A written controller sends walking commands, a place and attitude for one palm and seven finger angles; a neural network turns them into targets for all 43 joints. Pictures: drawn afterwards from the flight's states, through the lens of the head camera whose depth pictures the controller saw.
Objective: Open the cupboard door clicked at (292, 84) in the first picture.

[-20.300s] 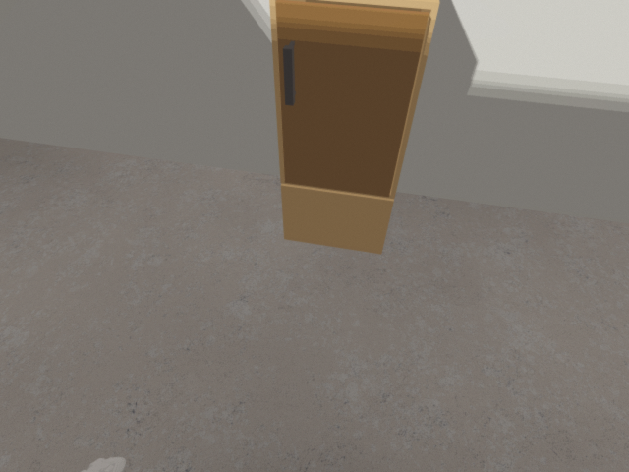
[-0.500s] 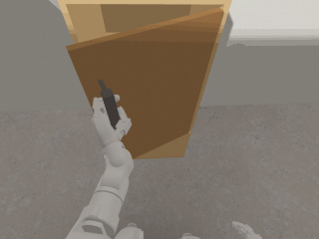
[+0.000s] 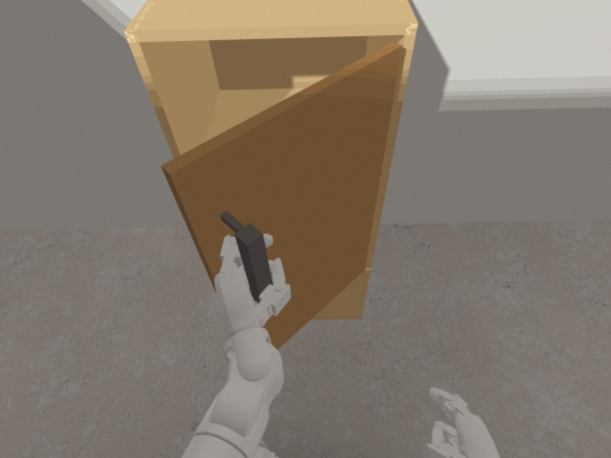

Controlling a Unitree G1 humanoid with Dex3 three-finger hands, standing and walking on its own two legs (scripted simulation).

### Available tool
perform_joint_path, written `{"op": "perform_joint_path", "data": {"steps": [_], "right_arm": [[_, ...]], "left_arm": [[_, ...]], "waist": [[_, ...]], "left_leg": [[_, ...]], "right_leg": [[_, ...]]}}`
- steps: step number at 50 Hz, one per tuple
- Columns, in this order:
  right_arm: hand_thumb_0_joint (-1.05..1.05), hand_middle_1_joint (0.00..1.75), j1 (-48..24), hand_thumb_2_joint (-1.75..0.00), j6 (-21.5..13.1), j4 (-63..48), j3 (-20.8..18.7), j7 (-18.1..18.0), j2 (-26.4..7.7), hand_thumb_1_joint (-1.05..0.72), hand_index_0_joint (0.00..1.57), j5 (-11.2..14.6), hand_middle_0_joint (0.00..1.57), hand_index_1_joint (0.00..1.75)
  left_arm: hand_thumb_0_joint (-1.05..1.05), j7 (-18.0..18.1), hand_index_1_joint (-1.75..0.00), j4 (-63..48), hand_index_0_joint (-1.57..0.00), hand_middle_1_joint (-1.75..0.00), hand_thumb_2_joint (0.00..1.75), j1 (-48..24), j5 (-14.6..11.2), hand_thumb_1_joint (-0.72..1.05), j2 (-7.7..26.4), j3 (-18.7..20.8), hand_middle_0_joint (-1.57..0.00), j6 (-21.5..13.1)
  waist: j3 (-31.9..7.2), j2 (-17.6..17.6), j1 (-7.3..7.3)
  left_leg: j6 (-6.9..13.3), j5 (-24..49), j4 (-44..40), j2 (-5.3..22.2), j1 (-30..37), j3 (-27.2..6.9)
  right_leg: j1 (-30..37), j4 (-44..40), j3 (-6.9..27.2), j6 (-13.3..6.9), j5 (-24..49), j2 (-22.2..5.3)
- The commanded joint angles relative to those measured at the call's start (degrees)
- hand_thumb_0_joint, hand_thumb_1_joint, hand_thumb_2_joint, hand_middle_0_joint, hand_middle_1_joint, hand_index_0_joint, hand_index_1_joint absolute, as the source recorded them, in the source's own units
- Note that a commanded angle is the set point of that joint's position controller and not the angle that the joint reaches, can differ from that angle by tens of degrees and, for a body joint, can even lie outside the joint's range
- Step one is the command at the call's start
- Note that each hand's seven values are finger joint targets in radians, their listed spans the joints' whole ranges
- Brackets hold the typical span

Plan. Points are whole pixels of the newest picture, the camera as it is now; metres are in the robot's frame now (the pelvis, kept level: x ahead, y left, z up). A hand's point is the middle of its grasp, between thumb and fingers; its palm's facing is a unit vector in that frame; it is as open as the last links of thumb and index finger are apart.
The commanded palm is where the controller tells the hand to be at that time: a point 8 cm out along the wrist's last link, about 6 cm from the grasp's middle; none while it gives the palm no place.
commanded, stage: open thumb and fingers to let go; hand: left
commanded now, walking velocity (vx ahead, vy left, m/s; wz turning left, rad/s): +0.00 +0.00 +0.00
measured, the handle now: (247, 261) +0.37 +0.09 +0.06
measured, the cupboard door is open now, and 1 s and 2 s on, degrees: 44 45 45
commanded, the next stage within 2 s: slide the hand sideways off the handle in 0.76 s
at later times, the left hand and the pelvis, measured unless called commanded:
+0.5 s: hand (274, 280) +0.34 +0.05 +0.05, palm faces +0.38 -0.92 -0.04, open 13.0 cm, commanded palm +0.30 +0.08 +0.05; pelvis +0.01 -0.01 +0.00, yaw +1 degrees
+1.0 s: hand (273, 302) +0.31 +0.05 +0.05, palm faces -0.01 -1.00 -0.07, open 15.5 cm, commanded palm +0.29 +0.09 +0.05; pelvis -0.01 +0.02 -0.01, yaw +0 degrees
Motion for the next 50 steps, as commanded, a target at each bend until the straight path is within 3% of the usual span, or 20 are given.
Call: {"op": "perform_joint_path", "data": {"steps": [1,5,8,10,13,15,17,19,24,26,31,34,37,42,43,44,45,47,49,50], "right_arm": [[0.0,0.3,-4.61,-0.9,-2.47,-7.69,-1.77,-1.09,-4.32,-0.9,0.2,-0.27,0.2,0.3],[0.0,0.3,-3.04,-0.9,-2.18,-7.79,-2.4,-1.09,-4.72,-0.9,0.2,-0.16,0.2,0.3],[0.0,0.3,-2.11,-0.9,-2.14,-7.68,-2.71,-0.94,-4.89,-0.9,0.2,-0.11,0.2,0.3],[0.0,0.3,-1.81,-0.9,-2.12,-7.79,-2.95,-0.98,-5.11,-0.9,0.2,-0.07,0.2,0.3],[0.0,0.3,-1.51,-0.9,-2.19,-7.87,-3.09,-0.91,-5.13,-0.9,0.2,0.02,0.2,0.3],[0.0,0.3,-1.38,-0.9,-2.22,-7.93,-3.2,-1.11,-5.25,-0.9,0.2,-0.01,0.2,0.3],[0.0,0.3,-1.24,-0.9,-2.16,-7.89,-3.15,-1.11,-5.11,-0.9,0.2,0.09,0.2,0.3],[0.0,0.3,-1.11,-0.9,-2.33,-8.05,-3.17,-1.03,-5.15,-0.9,0.2,0.08,0.2,0.3],[0.0,0.3,-1.36,-0.9,-2.53,-7.67,-3.03,-1.23,-5.31,-0.9,0.2,-0.08,0.2,0.3],[0.0,0.3,-1.27,-0.9,-2.64,-7.87,-3.19,-1.16,-5.21,-0.9,0.2,-0.09,0.2,0.3],[0.0,0.3,-1.69,-0.9,-2.62,-7.77,-2.9,-0.95,-5.25,-0.9,0.2,0.04,0.2,0.3],[0.0,0.3,-2.11,-0.9,-2.69,-7.91,-2.77,-0.79,-5.11,-0.9,0.2,0.0,0.2,0.3],[0.0,0.3,-2.49,-0.9,-2.91,-7.58,-2.71,-0.7,-5.16,-0.9,0.2,-0.03,0.2,0.3],[0.0,0.3,-3.22,-0.9,-2.81,-7.36,-2.64,-0.69,-5.2,-0.9,0.2,0.02,0.2,0.3],[0.0,0.3,-3.52,-0.9,-2.9,-7.44,-2.55,-0.6,-5.12,-0.9,0.2,-0.01,0.2,0.3],[0.0,0.3,0.74,-0.9,-2.04,-7.31,-2.71,-0.25,-7.38,-0.9,0.2,0.75,0.2,0.3],[0.0,0.3,1.59,-0.9,-1.67,-8.81,-3.45,-0.41,-7.07,-0.9,0.2,1.33,0.2,0.3],[0.0,0.3,1.6,-0.9,-2.0,-10.09,-3.09,-0.69,-7.0,-0.9,0.2,2.3,0.2,0.3],[0.0,0.3,0.95,-0.9,-2.19,-11.52,-2.67,-1.02,-6.88,-0.9,0.2,3.47,0.2,0.3],[0.0,0.3,0.81,-0.9,-2.16,-11.7,-2.35,-1.14,-6.99,-0.9,0.2,3.89,0.2,0.3]], "left_arm": [[0.0,0.9,-1.32,-11.5,-0.38,-1.32,0.78,-16.93,1.27,0.62,-3.13,4.93,-0.38,-3.74],[0.0,-0.73,-1.29,-11.61,-0.36,-1.29,0.66,-13.96,1.27,0.34,-2.98,4.7,-0.36,-4.42],[0.0,-1.13,-1.27,-12.36,-0.35,-1.27,0.57,-15.67,1.83,0.13,-4.34,2.89,-0.35,-4.88],[0.0,-1.5,-1.25,-12.13,-0.33,-1.25,0.51,-14.11,1.87,-0.01,-3.87,3.13,-0.33,-5.0],[0.0,-1.66,-1.23,-12.69,-0.32,-1.23,0.42,-14.28,2.0,-0.22,-5.12,1.74,-0.32,-5.22],[0.0,-1.46,-1.22,-13.78,-0.31,-1.22,0.36,-14.24,1.83,-0.36,-3.45,2.98,-0.31,-5.4],[0.0,-1.54,-1.2,-13.23,-0.3,-1.2,0.3,-13.45,2.06,-0.5,-4.8,1.91,-0.3,-5.3],[0.0,-1.45,-1.2,-13.45,-0.3,-1.2,0.3,-13.34,2.16,-0.5,-5.57,1.07,-0.3,-5.25],[0.0,-0.85,-0.95,-12.01,-0.26,-0.95,0.3,-16.32,2.16,-0.5,-5.67,1.1,-0.26,-5.22],[0.0,-0.79,-0.85,-13.07,-0.24,-0.85,0.3,-15.13,2.17,-0.5,-5.92,0.95,-0.24,-5.24],[0.0,-0.55,-0.6,-11.55,-0.2,-0.6,0.3,-16.96,2.24,-0.5,-6.82,0.06,-0.2,-4.74],[0.0,-0.12,-0.45,-10.83,-0.18,-0.45,0.3,-17.23,2.41,-0.5,-7.56,-0.24,-0.18,-4.71],[0.0,0.12,-0.3,-9.61,-0.15,-0.3,0.3,-19.63,2.25,-0.5,-8.58,-0.85,-0.15,-4.48],[0.0,0.79,-0.3,-8.46,-0.15,-0.3,0.3,-21.77,1.86,-0.5,-7.4,0.72,-0.15,-4.24],[0.0,0.75,-0.3,-8.18,-0.15,-0.3,0.3,-21.9,1.79,-0.5,-8.5,-0.06,-0.15,-4.18],[0.0,-11.01,-0.3,-10.61,-0.15,-0.3,0.3,-19.45,7.57,-0.5,-2.75,-12.74,-0.15,-7.04],[0.0,-17.23,-0.3,-13.91,-0.15,-0.3,0.3,-21.55,5.21,-0.5,1.12,-8.58,-0.15,-10.02],[0.0,-26.64,-0.3,-16.02,-0.15,-0.3,0.3,-21.56,1.94,-0.5,2.45,-9.48,-0.15,-13.7],[0.0,-30.67,-0.3,-14.86,-0.15,-0.3,0.3,-18.15,-3.69,-0.5,1.63,-7.21,-0.15,-13.9],[0.0,-30.83,-0.3,-13.95,-0.15,-0.3,0.3,-18.35,-6.4,-0.5,0.93,-6.05,-0.15,-13.04]], "waist": [[-12.79,-8.94,-0.31],[-14.45,-9.07,0.06],[-14.66,-8.22,-1.01],[-14.89,-9.75,-0.81],[-14.76,-8.76,-1.22],[-15.77,-8.91,-0.79],[-15.19,-8.35,-0.99],[-15.15,-8.45,-1.09],[-14.48,-9.08,-1.73],[-16.51,-7.76,-1.0],[-14.87,-8.0,-1.64],[-14.71,-6.36,-1.25],[-14.02,-7.64,-1.97],[-14.17,-7.44,-1.32],[-13.81,-7.43,-1.41],[-10.91,-10.04,-6.49],[-15.82,-8.12,-4.38],[-17.03,-4.03,-4.32],[-14.93,-3.86,-3.28],[-13.72,-3.65,-3.05]], "left_leg": [[1.81,5.37,-1.98,-1.96,4.78,-0.46],[1.61,7.69,-1.94,-1.92,4.2,-0.56],[1.74,8.59,-1.67,-1.75,5.32,-0.34],[1.79,9.1,-1.67,-1.74,5.01,-0.64],[1.86,9.22,-1.68,-1.66,6.17,-0.3],[1.88,9.41,-1.51,-1.65,5.82,-0.42],[1.87,10.03,-1.68,-1.64,6.46,-0.26],[1.91,9.76,-1.78,-1.55,7.07,-0.18],[2.13,9.18,-1.66,-1.49,7.35,-0.32],[2.11,10.49,-1.82,-1.48,8.15,-0.13],[2.21,9.79,-1.99,-1.23,8.91,-0.31],[2.18,9.36,-2.14,-1.3,9.34,-0.23],[2.35,8.64,-1.98,-1.15,9.65,-0.48],[2.29,7.49,-2.29,-1.23,9.28,-0.56],[2.38,7.34,-2.31,-1.27,9.47,-0.47],[3.51,7.59,-2.09,-1.47,9.6,-0.58],[3.77,9.62,-1.45,-1.68,9.5,-0.43],[3.78,9.24,-0.94,-1.76,11.29,-0.31],[3.48,6.88,-1.99,-1.46,12.5,-0.26],[3.33,5.58,-2.72,-1.36,12.67,-0.42]], "right_leg": [[8.38,-15.54,13.87,7.07,19.6,-6.7],[11.48,-14.33,14.45,7.43,27.65,-7.23],[10.42,-13.37,13.66,7.66,30.67,-7.2],[10.97,-12.98,13.34,7.56,31.95,-7.06],[9.74,-12.79,12.55,7.51,31.96,-6.91],[10.49,-12.64,12.82,7.44,31.94,-6.86],[9.89,-12.29,12.21,7.35,33.0,-6.77],[9.05,-12.23,11.45,7.22,31.66,-6.43],[7.17,-12.39,10.92,7.15,29.01,-6.12],[8.01,-11.35,10.17,6.84,30.68,-5.79],[5.47,-11.28,8.66,6.39,26.81,-5.04],[4.49,-11.12,7.98,5.91,24.23,-4.63],[2.58,-11.03,7.13,5.79,21.54,-4.2],[2.15,-11.09,6.98,5.33,17.63,-3.85],[1.73,-11.25,6.83,5.33,17.26,-3.74],[0.7,-10.32,8.02,5.81,22.78,-3.74],[3.55,-8.94,8.59,5.29,26.11,-4.09],[3.88,-8.57,9.32,5.2,26.7,-4.33],[2.76,-10.33,8.77,4.84,20.48,-3.56],[2.18,-11.25,8.48,4.53,16.56,-3.14]]}}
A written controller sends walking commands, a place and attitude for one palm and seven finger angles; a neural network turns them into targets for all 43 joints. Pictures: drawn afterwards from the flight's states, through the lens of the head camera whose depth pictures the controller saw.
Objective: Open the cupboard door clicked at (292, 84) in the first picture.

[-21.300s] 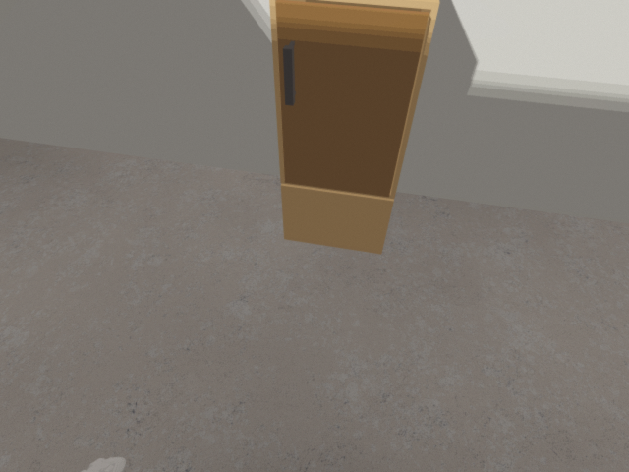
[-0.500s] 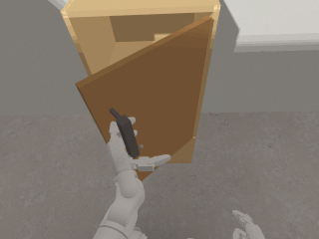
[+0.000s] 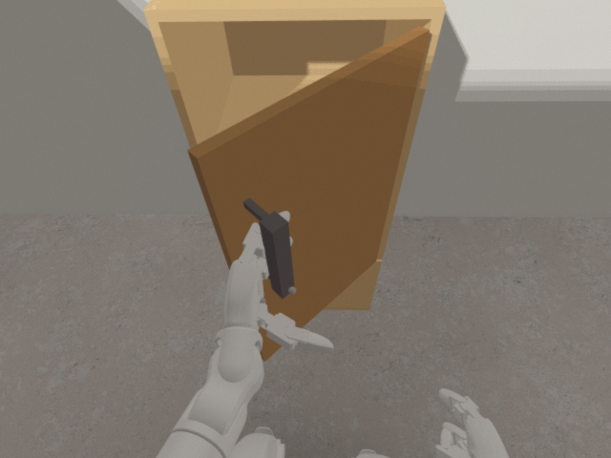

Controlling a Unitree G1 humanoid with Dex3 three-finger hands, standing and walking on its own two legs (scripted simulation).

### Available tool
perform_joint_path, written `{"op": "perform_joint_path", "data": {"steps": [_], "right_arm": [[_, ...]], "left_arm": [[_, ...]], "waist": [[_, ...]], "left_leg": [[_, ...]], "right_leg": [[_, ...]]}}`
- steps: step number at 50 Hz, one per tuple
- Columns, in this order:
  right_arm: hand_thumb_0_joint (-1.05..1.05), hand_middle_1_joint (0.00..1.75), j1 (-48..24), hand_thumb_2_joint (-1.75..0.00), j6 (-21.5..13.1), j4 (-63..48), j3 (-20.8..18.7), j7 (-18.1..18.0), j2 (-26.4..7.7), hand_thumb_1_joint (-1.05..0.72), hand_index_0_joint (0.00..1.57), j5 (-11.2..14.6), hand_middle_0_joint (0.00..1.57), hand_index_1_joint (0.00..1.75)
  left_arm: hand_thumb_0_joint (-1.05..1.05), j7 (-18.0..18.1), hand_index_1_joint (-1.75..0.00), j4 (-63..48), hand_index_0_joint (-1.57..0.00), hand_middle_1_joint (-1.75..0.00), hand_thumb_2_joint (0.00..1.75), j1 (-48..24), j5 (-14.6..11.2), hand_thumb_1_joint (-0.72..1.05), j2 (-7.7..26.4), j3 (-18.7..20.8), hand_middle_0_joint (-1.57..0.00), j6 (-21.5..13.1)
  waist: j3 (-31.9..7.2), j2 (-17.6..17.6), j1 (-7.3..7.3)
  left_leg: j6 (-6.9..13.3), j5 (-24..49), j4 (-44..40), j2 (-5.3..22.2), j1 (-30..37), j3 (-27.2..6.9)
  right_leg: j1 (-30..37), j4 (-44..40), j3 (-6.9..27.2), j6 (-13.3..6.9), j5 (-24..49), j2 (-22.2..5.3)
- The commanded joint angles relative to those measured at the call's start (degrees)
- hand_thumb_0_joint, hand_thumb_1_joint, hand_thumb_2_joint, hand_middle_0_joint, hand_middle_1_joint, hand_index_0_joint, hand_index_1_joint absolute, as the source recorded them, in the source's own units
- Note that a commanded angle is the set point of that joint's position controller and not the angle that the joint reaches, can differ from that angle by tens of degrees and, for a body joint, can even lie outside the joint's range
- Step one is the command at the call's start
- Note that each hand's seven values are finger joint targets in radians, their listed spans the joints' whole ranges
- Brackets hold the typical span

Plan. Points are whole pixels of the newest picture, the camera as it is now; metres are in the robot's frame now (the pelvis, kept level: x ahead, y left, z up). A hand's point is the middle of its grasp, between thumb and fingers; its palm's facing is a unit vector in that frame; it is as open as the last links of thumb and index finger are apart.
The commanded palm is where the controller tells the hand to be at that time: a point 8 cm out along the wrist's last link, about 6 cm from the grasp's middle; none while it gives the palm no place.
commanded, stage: slide the hand sideways off the handle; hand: left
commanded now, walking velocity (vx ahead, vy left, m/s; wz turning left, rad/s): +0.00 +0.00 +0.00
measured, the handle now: (268, 250) +0.37 +0.07 +0.07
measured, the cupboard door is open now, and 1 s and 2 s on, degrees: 45 45 45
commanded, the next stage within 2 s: draw the hand back to the body in 1.06 s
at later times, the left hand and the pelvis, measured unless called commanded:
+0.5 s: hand (277, 315) +0.28 +0.05 +0.06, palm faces -0.08 -1.00 +0.02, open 16.1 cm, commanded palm +0.26 +0.12 +0.06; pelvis +0.00 +0.03 +0.00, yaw -3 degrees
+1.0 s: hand (227, 353) +0.23 +0.10 +0.06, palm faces +0.01 -1.00 +0.01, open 16.3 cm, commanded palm +0.21 +0.16 +0.06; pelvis +0.02 +0.01 +0.00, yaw -2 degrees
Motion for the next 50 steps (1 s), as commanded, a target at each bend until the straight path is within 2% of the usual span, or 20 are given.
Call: {"op": "perform_joint_path", "data": {"steps": [1,3,4,5,8,9,10,14,17,21,25,26,28,32,35,38,42,45,48,50], "right_arm": [[0.0,0.3,-1.48,-0.9,-2.15,-9.48,-1.56,-0.88,-5.99,-0.9,0.2,1.91,0.2,0.3],[0.0,0.3,-2.04,-0.9,-1.9,-10.09,-1.59,-0.8,-6.58,-0.9,0.2,1.75,0.2,0.3],[0.0,0.3,-2.22,-0.9,-1.69,-10.46,-1.53,-0.57,-6.6,-0.9,0.2,1.52,0.2,0.3],[0.0,0.3,-2.07,-0.9,-1.45,-10.67,-1.62,-0.29,-6.85,-0.9,0.2,1.25,0.2,0.3],[0.0,0.3,-1.73,-0.9,-0.66,-11.5,-1.93,0.68,-6.61,-0.9,0.2,0.6,0.2,0.3],[0.0,0.3,-1.65,-0.9,-0.43,-11.91,-2.03,0.96,-6.62,-0.9,0.2,0.52,0.2,0.3],[0.0,0.3,-1.78,-0.9,-0.09,-12.36,-2.11,1.05,-6.85,-0.9,0.2,0.44,0.2,0.3],[0.0,0.3,-2.28,-0.9,0.98,-13.28,-1.96,0.93,-6.65,-0.9,0.2,0.53,0.2,0.3],[0.0,0.3,-2.43,-0.9,1.33,-13.8,-1.82,0.47,-6.59,-0.9,0.2,0.75,0.2,0.3],[0.0,0.3,-2.32,-0.9,1.25,-14.73,-1.74,0.13,-6.4,-0.9,0.2,1.08,0.2,0.3],[0.0,0.3,-2.19,-0.9,1.04,-15.14,-1.42,-0.23,-6.44,-0.9,0.2,1.05,0.2,0.3],[0.0,0.3,-2.41,-0.9,0.94,-15.39,-1.46,-0.33,-6.34,-0.9,0.2,1.0,0.2,0.3],[0.0,0.3,-2.21,-0.9,0.73,-15.67,-1.44,-0.4,-6.22,-0.9,0.2,1.01,0.2,0.3],[0.0,0.3,-2.42,-0.9,0.25,-16.49,-1.28,-0.51,-6.15,-0.9,0.2,1.23,0.2,0.3],[0.0,0.3,-1.91,-0.9,-0.19,-16.65,-1.36,-0.74,-6.23,-0.9,0.2,1.27,0.2,0.3],[0.0,0.3,-1.86,-0.9,-0.78,-17.23,-1.44,-0.84,-6.25,-0.9,0.2,1.35,0.2,0.3],[0.0,0.3,-1.15,-0.9,-1.2,-17.9,-1.47,-1.05,-6.37,-0.9,0.2,1.36,0.2,0.3],[0.0,0.3,-0.96,-0.9,-1.77,-18.31,-1.57,-1.15,-6.48,-0.9,0.2,1.49,0.2,0.3],[0.0,0.3,-0.37,-0.9,-2.4,-18.45,-1.63,-1.3,-6.57,-0.9,0.2,1.59,0.2,0.3],[0.0,0.3,-0.32,-0.9,-2.62,-18.4,-1.7,-1.63,-6.79,-0.9,0.2,1.62,0.2,0.3]], "left_arm": [[0.0,-9.57,-0.3,-13.39,-0.15,-0.3,0.3,-17.56,-6.4,-0.5,-6.35,-3.25,-0.15,-5.28],[0.0,-6.65,-0.3,-13.83,-0.15,-0.3,0.3,-15.2,-7.51,-0.5,-4.4,0.55,-0.15,-4.59],[0.0,-5.08,-0.3,-14.13,-0.15,-0.3,0.3,-14.28,-6.96,-0.5,-4.52,0.74,-0.15,-4.35],[0.0,-3.55,-0.3,-14.13,-0.15,-0.3,0.3,-12.96,-5.72,-0.5,-2.75,2.25,-0.15,-4.4],[0.0,-0.63,-0.3,-15.44,-0.15,-0.3,0.3,-9.44,-1.92,-0.5,-3.29,1.21,-0.15,-5.31],[0.0,-0.14,-0.3,-15.51,-0.15,-0.3,0.3,-7.43,-1.33,-0.5,-3.56,0.94,-0.15,-5.43],[0.0,0.28,-0.3,-15.45,-0.15,-0.3,0.3,-5.61,-0.9,-0.5,-2.15,2.19,-0.15,-5.31],[0.0,0.74,-0.3,-18.54,-0.15,-0.3,0.3,-4.9,0.56,-0.5,-1.93,0.96,-0.15,-5.09],[0.0,0.2,-0.3,-20.38,-0.15,-0.3,0.3,-3.22,-0.09,-0.5,-2.02,0.6,-0.15,-4.42],[0.0,-1.0,-0.3,-25.01,-0.15,-0.3,0.3,2.68,-1.66,-0.5,-1.63,1.15,-0.15,-3.77],[0.0,-2.16,-0.3,-26.48,-0.15,-0.3,0.3,7.54,-2.0,-0.5,-0.06,1.95,-0.15,-3.46],[0.0,-2.39,-0.3,-27.88,-0.15,-0.3,0.3,8.87,-1.9,-0.5,0.75,2.73,-0.15,-3.78],[0.0,-3.26,-0.3,-29.33,-0.15,-0.3,0.3,11.42,-1.91,-0.5,1.25,2.9,-0.15,-4.1],[0.0,-5.27,-0.3,-33.0,-0.15,-0.3,0.3,14.7,-2.5,-0.5,1.07,1.73,-0.15,-4.31],[0.0,-6.32,-0.3,-34.93,-0.15,-0.3,0.3,18.43,-3.32,-0.5,2.86,3.52,-0.15,-4.39],[0.0,-7.48,-0.3,-37.7,-0.15,-0.3,0.3,19.97,-3.57,-0.5,2.49,2.3,-0.15,-4.42],[0.0,-9.22,-0.3,-38.89,-0.15,-0.3,0.3,26.67,-4.42,-0.5,4.19,3.96,-0.15,-4.29],[0.0,-11.0,-0.3,-41.46,-0.15,-0.3,0.3,28.11,-4.63,-0.5,4.87,3.45,-0.15,-4.85],[0.0,-12.75,-0.3,-42.84,-0.15,-0.3,0.3,31.64,-5.51,-0.5,6.07,4.46,-0.15,-5.58],[0.0,-13.74,-0.3,-42.42,-0.15,-0.3,0.3,32.98,-6.2,-0.5,7.24,5.97,-0.15,-5.74]], "waist": [[-11.73,-5.49,-4.03],[-12.2,-6.55,-2.12],[-11.77,-5.98,-1.8],[-12.24,-6.1,-0.99],[-13.08,-5.76,-0.79],[-12.53,-6.02,-0.65],[-12.85,-6.92,0.03],[-11.44,-4.85,-0.43],[-11.24,-4.95,-0.54],[-13.07,-4.41,0.44],[-9.84,-6.62,-0.15],[-10.34,-5.87,0.37],[-10.15,-5.07,0.33],[-9.84,-3.21,-0.25],[-10.4,-3.25,0.03],[-10.56,-2.49,-0.45],[-10.24,-4.45,-0.12],[-10.09,-2.99,-0.65],[-10.08,-3.2,-0.59],[-9.13,-5.23,-0.74]], "left_leg": [[1.77,3.83,-5.97,-0.04,15.2,-0.66],[1.56,3.11,-7.34,0.04,15.3,-0.81],[1.61,2.94,-7.66,0.01,15.22,-0.63],[1.57,3.59,-7.8,0.0,14.74,-0.82],[1.58,5.28,-7.17,0.29,14.79,-0.55],[1.59,5.41,-7.09,0.35,14.58,-0.38],[1.56,5.43,-7.28,0.42,13.75,-0.52],[1.54,3.71,-7.42,0.58,14.01,-0.19],[1.55,3.26,-7.89,0.71,14.57,-0.38],[1.23,6.54,-8.26,0.95,16.37,-0.53],[1.32,5.78,-8.0,0.96,14.41,-0.68],[1.28,6.23,-7.89,0.9,14.37,-0.51],[1.23,6.73,-7.35,0.75,14.26,-0.32],[1.21,7.23,-6.95,0.79,14.99,-0.65],[1.23,8.38,-6.38,0.74,14.59,-0.8],[1.24,8.99,-5.83,0.71,14.95,-0.99],[1.35,9.6,-5.18,0.5,12.88,-0.71],[1.52,9.95,-4.36,0.41,12.38,-0.78],[1.47,10.06,-3.65,0.33,11.57,-0.84],[1.53,8.69,-3.15,0.33,9.73,-1.04]], "right_leg": [[3.33,-14.8,7.94,3.53,13.08,-1.68],[3.65,-14.68,6.96,3.32,9.8,-1.24],[3.36,-14.37,6.46,3.25,9.28,-1.1],[3.83,-13.57,6.1,3.02,9.59,-0.99],[2.97,-11.55,5.52,2.79,11.88,-0.75],[2.91,-11.44,5.43,2.72,12.24,-0.63],[3.81,-11.19,5.33,2.57,12.09,-0.58],[2.36,-11.31,5.64,2.52,10.3,-0.43],[2.58,-11.66,5.5,2.57,9.89,-0.28],[4.61,-10.79,4.85,2.39,13.49,-0.02],[4.55,-11.13,5.04,2.68,13.45,-0.06],[4.75,-10.8,5.14,2.66,14.07,-0.12],[4.74,-10.63,5.39,2.69,15.16,-0.15],[3.78,-10.03,5.08,2.66,15.6,-0.02],[4.55,-9.68,5.32,2.64,17.11,0.19],[3.78,-9.18,5.2,2.82,18.09,0.1],[5.53,-9.14,5.79,3.17,20.65,-0.11],[5.19,-8.79,6.26,3.27,21.55,-0.32],[5.0,-8.27,6.4,3.64,23.01,-0.53],[5.16,-8.64,6.96,3.84,22.02,-0.58]]}}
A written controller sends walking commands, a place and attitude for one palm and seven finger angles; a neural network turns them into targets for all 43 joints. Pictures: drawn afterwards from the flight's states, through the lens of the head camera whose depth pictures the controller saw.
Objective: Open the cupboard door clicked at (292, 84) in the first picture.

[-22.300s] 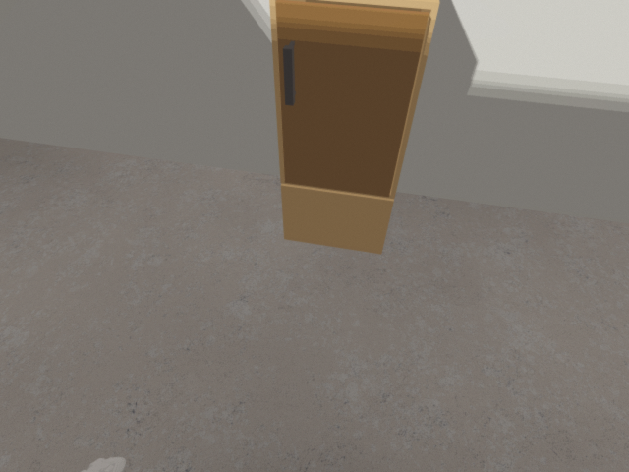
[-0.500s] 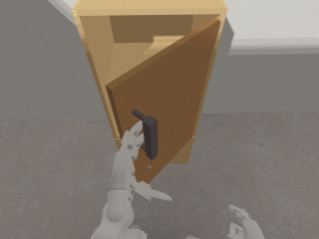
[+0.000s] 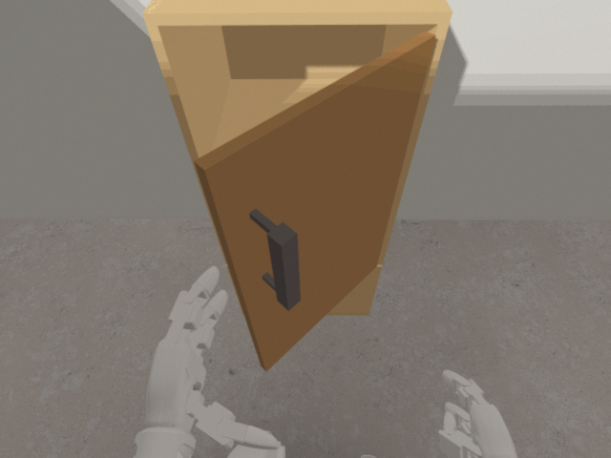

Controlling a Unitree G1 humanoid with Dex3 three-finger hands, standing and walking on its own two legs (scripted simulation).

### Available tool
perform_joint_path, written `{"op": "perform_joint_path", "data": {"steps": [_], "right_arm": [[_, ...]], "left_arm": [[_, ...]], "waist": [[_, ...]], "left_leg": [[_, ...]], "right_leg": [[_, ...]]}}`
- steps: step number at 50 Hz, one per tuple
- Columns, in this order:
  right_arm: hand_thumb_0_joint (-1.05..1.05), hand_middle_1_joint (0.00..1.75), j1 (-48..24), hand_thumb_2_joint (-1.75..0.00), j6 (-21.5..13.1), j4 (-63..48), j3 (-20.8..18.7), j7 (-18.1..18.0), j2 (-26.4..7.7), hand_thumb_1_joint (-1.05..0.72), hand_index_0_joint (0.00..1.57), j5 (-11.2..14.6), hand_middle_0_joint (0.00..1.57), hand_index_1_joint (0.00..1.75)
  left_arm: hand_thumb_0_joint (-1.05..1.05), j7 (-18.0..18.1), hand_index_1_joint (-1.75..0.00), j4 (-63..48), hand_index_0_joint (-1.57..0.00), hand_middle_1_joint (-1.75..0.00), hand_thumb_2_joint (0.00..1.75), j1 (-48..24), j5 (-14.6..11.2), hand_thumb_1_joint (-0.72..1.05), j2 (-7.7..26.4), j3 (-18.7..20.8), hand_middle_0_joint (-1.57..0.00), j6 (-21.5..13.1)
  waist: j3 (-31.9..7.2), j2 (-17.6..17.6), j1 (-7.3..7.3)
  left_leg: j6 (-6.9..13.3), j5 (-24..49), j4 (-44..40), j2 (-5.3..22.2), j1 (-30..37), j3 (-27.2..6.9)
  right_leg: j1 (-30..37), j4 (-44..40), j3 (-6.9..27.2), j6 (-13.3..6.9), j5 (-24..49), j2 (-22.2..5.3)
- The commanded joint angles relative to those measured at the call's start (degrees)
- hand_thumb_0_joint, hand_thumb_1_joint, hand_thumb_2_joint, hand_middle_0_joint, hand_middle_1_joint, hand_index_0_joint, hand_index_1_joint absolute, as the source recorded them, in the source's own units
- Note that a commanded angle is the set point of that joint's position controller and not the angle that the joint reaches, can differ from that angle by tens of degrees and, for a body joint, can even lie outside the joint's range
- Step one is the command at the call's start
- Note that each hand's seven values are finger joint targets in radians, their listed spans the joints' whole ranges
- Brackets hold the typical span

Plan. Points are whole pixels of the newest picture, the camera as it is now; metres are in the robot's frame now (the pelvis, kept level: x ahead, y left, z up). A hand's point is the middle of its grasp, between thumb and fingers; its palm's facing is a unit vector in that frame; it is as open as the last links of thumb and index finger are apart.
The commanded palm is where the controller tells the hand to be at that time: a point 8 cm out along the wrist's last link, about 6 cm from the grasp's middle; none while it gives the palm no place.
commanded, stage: slide the hand sideways off the handle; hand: left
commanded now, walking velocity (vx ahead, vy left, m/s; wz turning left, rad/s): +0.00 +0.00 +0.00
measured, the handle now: (274, 261) +0.35 +0.07 +0.07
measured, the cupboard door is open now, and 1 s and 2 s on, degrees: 45 45 45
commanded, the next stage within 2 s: draw the hand back to the body in 0.06 s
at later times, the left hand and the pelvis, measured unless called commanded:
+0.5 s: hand (182, 365) +0.20 +0.14 +0.11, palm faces +0.05 -1.00 -0.04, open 16.3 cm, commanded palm +0.17 +0.20 +0.12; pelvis +0.00 +0.00 +0.02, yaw +0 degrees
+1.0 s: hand (58, 342) +0.20 +0.23 +0.16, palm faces +0.26 -0.91 -0.34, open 13.5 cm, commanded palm +0.16 +0.28 +0.19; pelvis +0.02 +0.02 +0.06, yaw +0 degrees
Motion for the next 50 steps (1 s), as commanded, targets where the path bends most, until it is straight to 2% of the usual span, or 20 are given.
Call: {"op": "perform_joint_path", "data": {"steps": [1,2,7,9,10,11,15,16,17,19,23,28,31,33,34,36,40,45,49,50], "right_arm": [[0.0,0.3,-3.14,-0.9,-3.47,-9.74,-2.62,-0.78,-5.76,-0.9,0.2,0.01,0.2,0.3],[0.0,0.3,-3.12,-0.9,-3.73,-9.8,-2.54,-0.89,-5.75,-0.9,0.2,0.04,0.2,0.3],[0.0,0.3,-2.89,-0.9,-4.86,-9.33,-2.75,-1.54,-5.81,-0.9,0.2,0.06,0.2,0.3],[0.0,0.3,-2.85,-0.9,-4.81,-9.67,-2.76,-1.7,-5.85,-0.9,0.2,0.27,0.2,0.3],[0.0,0.3,-2.63,-0.9,-4.63,-9.83,-2.81,-1.87,-5.99,-0.9,0.2,0.44,0.2,0.3],[0.0,0.3,-2.72,-0.9,-4.43,-10.35,-2.56,-1.97,-5.7,-0.9,0.2,0.6,0.2,0.3],[0.0,0.3,-2.57,-0.9,-4.23,-10.09,-2.11,-2.59,-5.71,-0.9,0.2,1.42,0.2,0.3],[0.0,0.3,-2.66,-0.9,-4.37,-10.07,-1.83,-2.7,-5.68,-0.9,0.2,1.52,0.2,0.3],[0.0,0.3,-2.56,-0.9,-4.49,-9.64,-1.91,-2.93,-5.94,-0.9,0.2,1.64,0.2,0.3],[0.0,0.3,-2.73,-0.9,-4.86,-9.49,-1.8,-3.3,-6.35,-0.9,0.2,1.66,0.2,0.3],[0.0,0.3,-2.96,-0.9,-5.96,-9.38,-1.79,-3.62,-6.75,-0.9,0.2,1.98,0.2,0.3],[0.0,0.3,-3.09,-0.9,-7.05,-8.73,-1.73,-3.99,-6.73,-0.9,0.2,2.34,0.2,0.3],[0.0,0.3,-3.54,-0.9,-7.59,-8.74,-1.67,-4.01,-6.68,-0.9,0.2,2.77,0.2,0.3],[0.0,0.3,-3.54,-0.9,-8.02,-8.58,-1.52,-4.21,-6.95,-0.9,0.2,2.94,0.2,0.3],[0.0,0.3,-3.98,-0.9,-6.55,-8.44,-1.99,-5.78,-7.1,-0.9,0.2,2.4,0.2,0.3],[0.0,0.3,-3.82,-0.9,-5.94,-8.21,-0.97,-6.42,-6.01,-0.9,0.2,1.96,0.2,0.3],[0.0,0.3,-5.49,-0.9,-5.12,-6.85,-0.43,-6.94,-6.38,-0.9,0.2,1.69,0.2,0.3],[0.0,0.3,-7.01,-0.9,-5.91,-4.98,0.15,-7.19,-6.47,-0.9,0.2,1.48,0.2,0.3],[0.0,0.3,-7.91,-0.9,-6.66,-3.4,0.31,-6.84,-6.32,-0.9,0.2,1.28,0.2,0.3],[0.0,0.3,-8.34,-0.9,-6.85,-2.81,0.26,-6.69,-6.6,-0.9,0.2,1.29,0.2,0.3]], "left_arm": [[0.0,-2.54,-0.3,-13.5,-0.15,-0.3,0.3,0.36,-1.05,-0.5,1.94,1.92,-0.15,-4.45],[0.0,-2.84,-0.3,-14.32,-0.15,-0.3,0.3,-1.78,-1.24,-0.5,1.06,0.69,-0.15,-4.62],[0.0,-2.89,-0.3,-14.32,-0.15,-0.3,0.3,-3.29,-1.96,-0.5,2.55,2.68,-0.15,-5.15],[0.0,-2.86,-0.3,-16.27,-0.15,-0.3,0.3,-2.92,-2.31,-0.5,4.61,4.68,-0.15,-4.62],[0.0,-2.57,-0.3,-17.78,-0.15,-0.3,0.3,-2.52,-2.44,-0.5,7.37,7.35,-0.15,-4.13],[0.0,-2.63,-0.3,-19.16,-0.15,-0.3,0.3,-1.2,-2.59,-0.5,7.12,7.04,-0.15,-3.34],[0.0,-3.62,-0.3,-18.69,-0.15,-0.3,0.3,1.9,-4.67,-0.5,7.49,9.34,-0.15,0.16],[0.0,-4.28,-0.3,-18.32,-0.15,-0.3,0.3,2.07,-5.26,-0.5,6.19,8.24,-0.15,0.96],[0.0,-4.88,-0.3,-17.96,-0.15,-0.3,0.3,1.4,-5.85,-0.5,6.88,9.22,-0.15,1.46],[0.0,-6.25,-0.3,-18.5,-0.15,-0.3,0.3,1.81,-6.89,-0.5,8.12,10.94,-0.15,2.18],[0.0,-8.23,-0.3,-20.57,-0.15,-0.3,0.3,1.86,-7.86,-0.5,9.16,12.04,-0.15,2.44],[0.0,-9.59,-0.3,-23.24,-0.15,-0.3,0.3,2.71,-9.66,-0.5,11.94,16.15,-0.15,3.08],[0.0,-10.64,-0.3,-24.5,-0.15,-0.3,0.34,4.08,-10.49,-0.4,12.32,17.07,-0.15,4.09],[0.0,-11.47,-0.3,-25.16,-0.16,-0.3,0.37,3.38,-11.33,-0.32,12.62,17.3,-0.16,5.21],[0.0,-5.78,-0.3,-27.52,-0.16,-0.3,0.39,3.15,-3.31,-0.29,22.0,19.33,-0.16,8.32],[0.0,-1.88,-0.3,-27.93,-0.16,-0.3,0.42,4.48,-1.75,-0.22,16.25,15.86,-0.16,11.87],[0.0,0.81,-0.3,-26.97,-0.16,-0.3,0.48,4.36,-0.43,-0.08,18.17,18.22,-0.16,14.81],[0.0,2.45,-0.3,-28.58,-0.17,-0.3,0.55,1.44,0.16,0.09,20.66,21.64,-0.17,15.47],[0.0,2.59,-0.3,-28.35,-0.18,-0.3,0.62,0.57,0.1,0.23,20.13,22.88,-0.18,15.61],[0.0,2.68,-0.3,-27.97,-0.18,-0.3,0.63,0.47,0.07,0.27,20.99,24.03,-0.18,15.61]], "waist": [[-8.79,-4.37,-1.48],[-8.25,-4.33,-2.26],[-9.41,-4.99,-2.19],[-10.35,-3.57,-1.18],[-11.72,-2.51,-0.17],[-12.76,-1.35,0.16],[-9.22,-3.25,-0.28],[-7.14,-3.81,-0.93],[-5.79,-5.67,-1.4],[-5.16,-5.73,-1.14],[-4.09,-3.05,-1.0],[-4.61,-1.42,-0.16],[-4.26,0.08,0.43],[-3.5,-0.53,0.1],[-3.45,0.43,2.59],[-0.69,0.59,1.22],[0.92,-1.72,1.52],[1.72,0.68,1.97],[3.62,0.07,1.97],[3.87,1.37,2.27]], "left_leg": [[0.53,11.69,-5.65,-0.61,8.41,-2.3],[0.61,10.57,-5.27,-0.7,8.03,-2.34],[0.55,8.17,-3.84,-0.66,6.3,-2.36],[0.53,8.02,-4.62,-0.65,6.79,-2.18],[0.53,9.5,-5.34,-0.7,7.92,-2.0],[0.61,10.34,-6.07,-0.85,9.16,-1.6],[0.63,10.93,-8.53,-0.69,10.7,-1.78],[0.63,10.25,-9.08,-0.72,10.69,-1.73],[0.61,9.56,-9.43,-0.59,10.79,-1.93],[0.59,8.93,-10.18,-0.72,11.09,-1.96],[0.72,9.6,-12.16,-0.67,14.11,-2.04],[0.8,12.22,-13.88,-0.69,17.19,-2.17],[0.82,14.0,-15.41,-0.63,19.17,-2.12],[0.91,13.66,-16.36,-0.51,20.37,-2.48],[0.89,14.18,-18.6,0.39,22.31,-2.05],[1.25,15.07,-20.27,0.25,25.56,-1.77],[1.38,16.75,-24.24,0.75,29.35,-2.34],[1.07,17.42,-29.27,1.03,34.0,-2.92],[0.65,18.63,-32.87,1.44,36.77,-3.31],[0.49,19.4,-33.5,1.49,37.09,-3.52]], "right_leg": [[3.39,-9.71,5.45,2.82,23.35,-1.47],[2.37,-9.83,5.47,2.97,21.91,-1.6],[1.7,-10.61,7.18,3.24,17.91,-2.06],[2.94,-11.25,7.54,3.12,16.85,-2.0],[5.25,-11.49,7.8,2.82,18.12,-1.87],[6.79,-12.04,8.06,3.01,19.7,-2.05],[9.24,-14.87,7.41,3.71,22.33,-1.93],[9.01,-15.72,7.3,4.1,22.11,-2.11],[8.78,-16.74,7.39,4.43,21.43,-2.21],[9.75,-18.19,8.06,4.63,20.16,-2.5],[9.59,-19.03,6.59,4.07,18.96,-1.95],[11.56,-19.64,5.59,3.89,22.47,-1.62],[12.59,-19.7,4.09,3.39,23.34,-1.09],[12.08,-20.44,3.4,3.36,22.38,-0.75],[13.1,-24.36,7.37,2.61,22.57,-3.06],[14.08,-26.36,5.87,2.59,21.54,-3.2],[17.45,-28.86,4.36,2.53,21.89,-2.64],[21.57,-32.13,3.75,2.16,20.99,-2.51],[24.03,-34.35,3.19,2.24,21.49,-2.18],[25.37,-34.96,3.21,2.03,21.77,-2.2]]}}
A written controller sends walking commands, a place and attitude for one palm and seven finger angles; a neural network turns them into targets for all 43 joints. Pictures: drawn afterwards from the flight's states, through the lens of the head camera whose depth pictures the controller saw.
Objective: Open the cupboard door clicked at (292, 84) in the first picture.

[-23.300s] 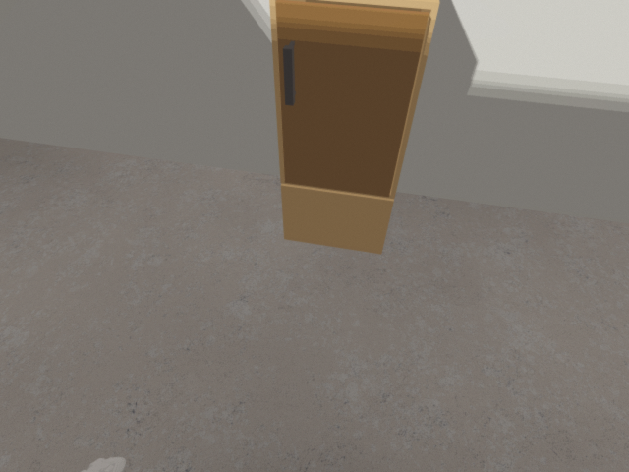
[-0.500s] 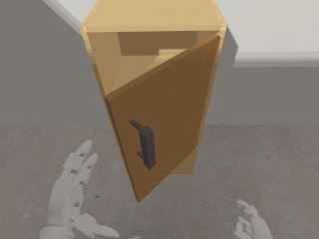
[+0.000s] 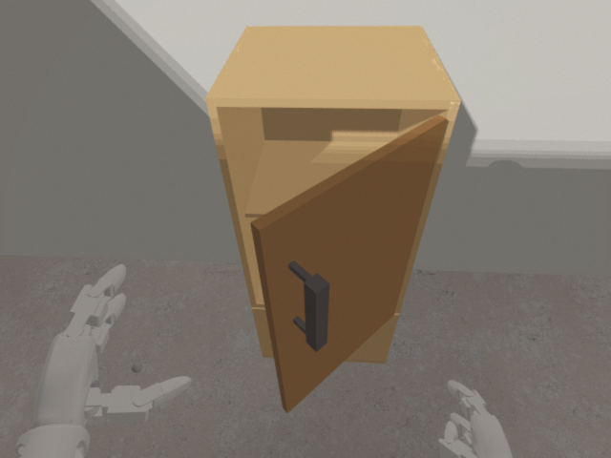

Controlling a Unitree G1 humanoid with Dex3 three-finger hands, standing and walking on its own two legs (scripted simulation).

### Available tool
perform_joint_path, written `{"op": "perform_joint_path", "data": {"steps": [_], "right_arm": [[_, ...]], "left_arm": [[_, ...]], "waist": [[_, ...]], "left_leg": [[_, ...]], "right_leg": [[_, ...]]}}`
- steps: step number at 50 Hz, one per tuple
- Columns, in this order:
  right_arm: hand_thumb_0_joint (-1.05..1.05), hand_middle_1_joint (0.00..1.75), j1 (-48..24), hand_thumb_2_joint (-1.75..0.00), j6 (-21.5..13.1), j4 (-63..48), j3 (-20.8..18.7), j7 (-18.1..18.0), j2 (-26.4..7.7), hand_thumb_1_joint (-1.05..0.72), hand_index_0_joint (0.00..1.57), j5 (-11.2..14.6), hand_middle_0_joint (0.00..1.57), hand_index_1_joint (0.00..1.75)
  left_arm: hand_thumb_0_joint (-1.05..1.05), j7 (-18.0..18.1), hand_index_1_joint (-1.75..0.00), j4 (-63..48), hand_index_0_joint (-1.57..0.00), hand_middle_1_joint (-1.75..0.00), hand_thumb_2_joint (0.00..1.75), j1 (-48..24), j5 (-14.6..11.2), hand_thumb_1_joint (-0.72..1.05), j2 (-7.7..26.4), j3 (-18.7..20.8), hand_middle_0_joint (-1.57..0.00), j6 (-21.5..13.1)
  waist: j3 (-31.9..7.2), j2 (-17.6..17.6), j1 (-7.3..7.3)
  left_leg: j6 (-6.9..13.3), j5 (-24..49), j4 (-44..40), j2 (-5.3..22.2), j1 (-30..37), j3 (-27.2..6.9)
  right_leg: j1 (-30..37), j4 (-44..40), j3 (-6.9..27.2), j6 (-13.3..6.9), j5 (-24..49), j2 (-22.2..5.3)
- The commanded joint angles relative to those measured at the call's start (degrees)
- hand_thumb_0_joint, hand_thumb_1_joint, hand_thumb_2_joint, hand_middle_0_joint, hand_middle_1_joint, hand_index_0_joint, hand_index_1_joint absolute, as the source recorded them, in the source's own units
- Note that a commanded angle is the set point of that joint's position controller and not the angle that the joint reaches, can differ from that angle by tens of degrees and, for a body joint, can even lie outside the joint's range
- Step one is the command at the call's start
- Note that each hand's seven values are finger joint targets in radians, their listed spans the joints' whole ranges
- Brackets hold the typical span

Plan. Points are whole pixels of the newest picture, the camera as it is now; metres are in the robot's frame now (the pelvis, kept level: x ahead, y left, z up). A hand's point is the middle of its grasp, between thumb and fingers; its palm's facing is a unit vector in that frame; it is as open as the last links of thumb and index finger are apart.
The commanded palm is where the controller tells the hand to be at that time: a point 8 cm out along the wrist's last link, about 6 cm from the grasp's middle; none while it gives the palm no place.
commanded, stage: draw the hand back to the body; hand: left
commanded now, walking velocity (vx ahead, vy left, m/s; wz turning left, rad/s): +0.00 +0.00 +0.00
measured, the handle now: (306, 306) +0.34 +0.04 +0.01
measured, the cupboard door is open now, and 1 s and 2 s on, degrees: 45 45 45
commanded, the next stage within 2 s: step back with the hand held close in 0.74 s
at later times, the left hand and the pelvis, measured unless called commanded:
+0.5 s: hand (51, 322) +0.19 +0.27 +0.17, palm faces +0.46 -0.80 -0.38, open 7.9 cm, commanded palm +0.14 +0.30 +0.19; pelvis +0.00 +0.00 +0.02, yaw -1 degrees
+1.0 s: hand (63, 323) +0.19 +0.25 +0.18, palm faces +0.44 -0.79 -0.43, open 7.5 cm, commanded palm +0.13 +0.28 +0.19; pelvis -0.01 -0.02 +0.02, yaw +0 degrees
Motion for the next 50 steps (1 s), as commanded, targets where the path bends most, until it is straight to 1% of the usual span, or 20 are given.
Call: {"op": "perform_joint_path", "data": {"steps": [1,4,5,9,10,11,15,18,21,25,30,31,41,42,43,44,45,46,47,50], "right_arm": [[0.0,0.3,-7.95,-0.9,-3.77,-8.08,-2.74,-0.14,-6.1,-0.9,0.2,-0.52,0.2,0.3],[0.0,0.3,-8.13,-0.9,-3.98,-7.02,-2.92,0.28,-6.2,-0.9,0.2,-0.73,0.2,0.3],[0.0,0.3,-8.37,-0.9,-3.98,-6.63,-3.12,0.37,-6.53,-0.9,0.2,-0.75,0.2,0.3],[0.0,0.3,-8.65,-0.9,-4.1,-5.92,-3.45,0.78,-6.43,-0.9,0.2,-0.8,0.2,0.3],[0.0,0.3,-8.72,-0.9,-4.15,-5.53,-3.6,0.87,-6.68,-0.9,0.2,-0.89,0.2,0.3],[0.0,0.3,-8.82,-0.9,-4.02,-5.47,-3.73,0.98,-6.69,-0.9,0.2,-0.81,0.2,0.3],[0.0,0.3,-9.32,-0.9,-3.9,-4.62,-4.04,1.1,-6.9,-0.9,0.2,-0.75,0.2,0.3],[0.0,0.3,-9.51,-0.9,-3.99,-4.27,-4.35,1.12,-6.87,-0.9,0.2,-0.64,0.2,0.3],[0.0,0.3,-9.46,-0.9,-3.98,-3.88,-4.59,1.55,-7.1,-0.9,0.2,-0.63,0.2,0.3],[0.0,0.3,-9.98,-0.9,-3.74,-3.9,-4.96,1.61,-7.51,-0.9,0.2,-0.79,0.2,0.3],[0.0,0.3,-10.25,-0.9,-4.29,-3.53,-4.85,1.29,-7.04,-0.9,0.2,-0.75,0.2,0.3],[0.0,0.3,-10.37,-0.9,-4.37,-3.52,-4.64,1.22,-6.71,-0.9,0.2,-0.81,0.2,0.3],[0.0,0.3,-10.71,-0.9,-4.52,-2.97,-4.97,1.11,-6.55,-0.9,0.2,-0.68,0.2,0.3],[0.0,0.3,-10.57,-0.9,-4.53,-2.97,-5.01,1.16,-6.56,-0.9,0.2,-0.76,0.2,0.3],[0.0,0.3,-11.02,-0.9,-4.74,-2.93,-4.95,1.13,-6.58,-0.9,0.2,-0.7,0.2,0.3],[0.0,0.3,-10.14,-0.9,-3.69,-4.47,-5.24,1.08,-7.98,-0.9,0.2,-0.46,0.2,0.3],[0.0,0.3,-9.9,-0.9,-2.99,-3.48,-5.17,0.95,-7.37,-0.9,0.2,-0.75,0.2,0.3],[0.0,0.3,-9.93,-0.9,-2.41,-3.34,-5.5,0.97,-7.56,-0.9,0.2,-0.84,0.2,0.3],[0.0,0.3,-9.74,-0.9,-1.86,-3.73,-5.73,1.15,-7.82,-0.9,0.2,-0.9,0.2,0.3],[0.0,0.3,-9.49,-0.9,-0.69,-4.55,-6.24,1.15,-8.23,-0.9,0.2,-0.85,0.2,0.3]], "left_arm": [[0.0,1.06,-0.3,-12.45,-0.18,-0.3,0.64,-4.99,-0.21,0.31,7.61,8.05,-0.18,-3.59],[0.0,1.01,-0.3,-12.46,-0.18,-0.3,0.69,-5.17,-0.43,0.41,8.57,10.61,-0.18,-3.77],[0.0,1.1,-0.3,-11.92,-0.18,-0.3,0.7,-5.31,-0.54,0.44,10.04,12.37,-0.18,-3.79],[0.0,0.87,-0.3,-13.77,-0.19,-0.3,0.76,-6.86,-0.73,0.58,10.5,14.37,-0.19,-4.29],[0.0,0.94,-0.3,-12.9,-0.19,-0.3,0.78,-6.84,-0.85,0.62,11.27,15.53,-0.19,-4.24],[0.0,0.87,-0.3,-12.85,-0.19,-0.3,0.8,-6.95,-0.99,0.65,10.71,15.42,-0.19,-4.23],[0.0,1.04,-0.3,-12.66,-0.2,-0.3,0.86,-9.86,-1.15,0.8,13.03,19.05,-0.2,-4.61],[0.0,1.11,-0.3,-13.43,-0.2,-0.3,0.9,-11.11,-1.47,0.9,14.16,21.25,-0.2,-5.22],[0.0,0.41,-0.3,-10.17,-0.2,-0.3,0.9,-8.53,-1.55,0.9,10.3,17.75,-0.2,-4.88],[0.0,0.44,-0.3,-10.21,-0.2,-0.3,0.9,-9.22,-1.5,0.9,12.22,19.04,-0.2,-4.85],[0.0,0.7,-0.3,-13.79,-0.2,-0.3,0.9,-10.89,-1.22,0.9,14.25,20.39,-0.2,-5.54],[0.0,0.81,-0.3,-13.0,-0.2,-0.3,0.9,-10.45,-1.47,0.9,13.98,20.41,-0.2,-5.49],[0.0,0.42,-0.3,-10.42,-0.2,-0.3,0.9,-9.71,-1.92,0.9,12.22,18.93,-0.2,-5.58],[0.0,0.47,-0.3,-11.19,-0.2,-0.3,0.9,-10.1,-1.9,0.9,12.75,19.32,-0.2,-5.74],[0.0,0.65,-0.3,-14.55,-0.2,-0.3,0.9,-14.25,-1.73,0.9,14.08,19.75,-0.2,-6.24],[0.0,1.11,-0.3,-15.6,-0.2,-0.3,0.9,-16.92,-1.37,0.9,20.75,27.03,-0.2,-8.28],[0.0,0.94,-0.3,-12.9,-0.2,-0.3,0.9,-16.31,-1.11,0.9,20.22,26.81,-0.2,-9.06],[0.0,0.3,-0.3,-9.25,-0.2,-0.3,0.9,-10.35,-1.12,0.9,15.24,22.87,-0.2,-8.75],[0.0,-0.01,-0.3,-8.37,-0.2,-0.3,0.9,-7.63,-0.99,0.9,13.62,21.44,-0.2,-8.58],[0.0,0.2,-0.3,-10.2,-0.2,-0.3,0.9,-4.72,-0.89,0.9,13.79,21.29,-0.2,-8.83]], "waist": [[-0.3,0.28,-0.46],[-0.48,-0.35,-0.07],[-0.59,-0.05,0.32],[-1.34,1.79,0.34],[-0.89,0.02,0.46],[-0.15,0.08,0.28],[0.56,1.31,0.55],[-0.26,1.82,0.65],[1.81,1.45,0.25],[1.19,-1.51,0.63],[-0.47,2.37,0.82],[1.16,2.02,0.81],[2.36,-0.28,0.51],[1.36,-0.02,0.59],[0.27,1.11,0.47],[4.34,-0.26,-1.63],[4.58,-0.65,-1.59],[4.16,-2.14,-2.18],[2.82,-1.51,-2.13],[-1.2,0.49,-2.0]], "left_leg": [[-1.48,11.17,-10.28,3.08,10.31,-4.42],[-1.85,14.0,-12.01,3.36,11.89,-4.47],[-1.9,14.54,-12.5,3.32,12.04,-4.4],[-2.24,17.58,-13.72,3.61,14.6,-4.2],[-2.33,17.58,-14.16,3.65,14.07,-4.42],[-2.43,17.87,-14.56,3.79,14.18,-4.39],[-2.58,15.33,-15.97,3.81,14.57,-4.57],[-2.52,15.33,-16.35,3.71,15.16,-4.34],[-2.48,16.28,-16.77,3.88,15.33,-4.16],[-1.93,14.52,-16.92,3.55,15.04,-3.63],[-1.98,14.67,-16.51,3.09,15.78,-3.32],[-2.01,13.78,-16.69,2.93,15.04,-3.33],[-1.26,13.42,-15.92,2.59,16.09,-2.04],[-1.2,13.84,-15.85,2.51,16.36,-2.06],[-1.21,13.98,-15.61,2.39,17.04,-2.09],[0.13,11.89,-13.36,3.6,14.28,-3.43],[-0.07,11.71,-12.65,3.37,13.29,-4.16],[-0.15,13.25,-11.92,3.56,14.09,-4.06],[-0.22,14.86,-12.01,3.94,14.35,-3.72],[-0.29,20.83,-12.85,4.88,14.59,-3.47]], "right_leg": [[-1.98,-9.13,1.28,-0.22,11.64,-1.41],[0.48,-10.31,1.09,-0.24,13.41,-1.25],[1.82,-10.95,1.18,-0.4,14.06,-1.23],[3.21,-12.07,1.35,-0.28,15.58,-1.18],[4.05,-12.47,1.16,-0.37,15.96,-1.06],[4.12,-12.57,1.22,-0.29,15.98,-1.04],[4.84,-14.06,1.33,-0.45,14.56,-0.76],[5.76,-14.37,1.5,-0.43,14.93,-0.84],[5.24,-14.89,1.5,-0.26,15.41,-0.88],[6.16,-15.74,1.68,-0.22,15.41,-0.78],[7.11,-15.88,2.03,-0.39,16.06,-0.98],[6.48,-16.09,2.07,-0.3,15.55,-1.05],[5.49,-17.58,2.87,0.11,15.88,-1.34],[5.92,-17.48,2.93,0.13,16.48,-1.42],[6.03,-17.57,3.13,0.08,16.65,-1.44],[0.32,-20.37,7.77,0.56,18.56,-4.03],[0.65,-20.52,7.81,0.14,20.26,-5.3],[-0.38,-20.11,7.79,0.32,20.96,-5.5],[-0.09,-19.28,7.23,0.66,21.4,-5.49],[2.16,-16.36,5.27,1.22,24.58,-5.23]]}}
